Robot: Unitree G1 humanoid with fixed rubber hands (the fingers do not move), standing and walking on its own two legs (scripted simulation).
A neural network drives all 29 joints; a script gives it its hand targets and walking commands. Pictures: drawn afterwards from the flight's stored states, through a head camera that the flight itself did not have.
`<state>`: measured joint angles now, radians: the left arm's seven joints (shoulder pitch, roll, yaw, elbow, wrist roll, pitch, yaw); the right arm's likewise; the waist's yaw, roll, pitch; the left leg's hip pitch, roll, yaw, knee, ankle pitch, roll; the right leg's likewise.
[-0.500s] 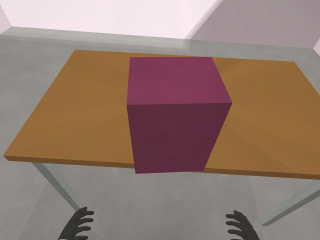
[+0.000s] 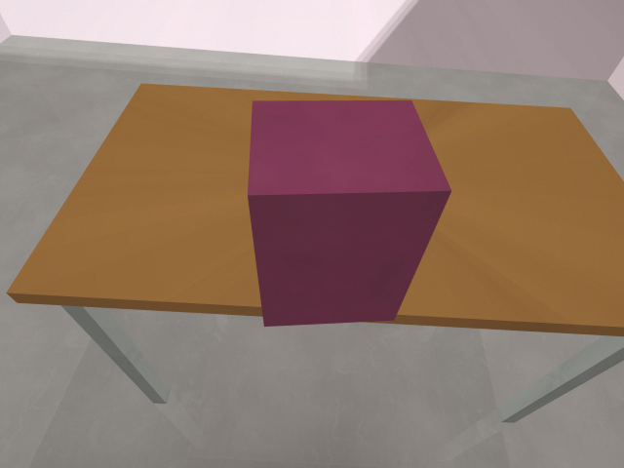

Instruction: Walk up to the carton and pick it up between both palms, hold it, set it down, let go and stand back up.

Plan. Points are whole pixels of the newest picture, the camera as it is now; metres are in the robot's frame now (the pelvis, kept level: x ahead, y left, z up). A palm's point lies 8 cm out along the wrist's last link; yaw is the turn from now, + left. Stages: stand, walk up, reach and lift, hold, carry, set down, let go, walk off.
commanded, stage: stand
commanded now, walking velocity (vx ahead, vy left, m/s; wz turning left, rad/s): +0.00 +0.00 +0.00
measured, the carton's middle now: (331, 223) +0.42 -0.02 +0.07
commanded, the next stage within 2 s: walk up in 1.76 s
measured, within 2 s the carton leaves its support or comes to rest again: neither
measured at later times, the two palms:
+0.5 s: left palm out of the picture +0.03 +0.21 -0.14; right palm out of the picture +0.03 -0.22 -0.13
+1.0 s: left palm out of the picture +0.01 +0.20 -0.14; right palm out of the picture +0.00 -0.20 -0.14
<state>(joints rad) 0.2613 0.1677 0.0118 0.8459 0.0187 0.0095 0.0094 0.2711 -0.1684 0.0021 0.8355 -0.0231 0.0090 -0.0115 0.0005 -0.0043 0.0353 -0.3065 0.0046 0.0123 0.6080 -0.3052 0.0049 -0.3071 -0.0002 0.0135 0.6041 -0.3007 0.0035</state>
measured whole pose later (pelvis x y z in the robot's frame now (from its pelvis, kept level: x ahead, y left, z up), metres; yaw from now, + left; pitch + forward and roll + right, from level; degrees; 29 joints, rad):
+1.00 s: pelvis +0.02 +0.00 +0.01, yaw +0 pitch -1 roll +0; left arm 0.27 0.10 0.02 1.15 0.02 0.00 0.05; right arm 0.30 -0.10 -0.02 1.14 -0.02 -0.01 -0.04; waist 0.00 0.00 0.04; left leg -0.19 0.00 0.02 0.46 -0.27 0.00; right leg -0.19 0.00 0.02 0.47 -0.26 0.00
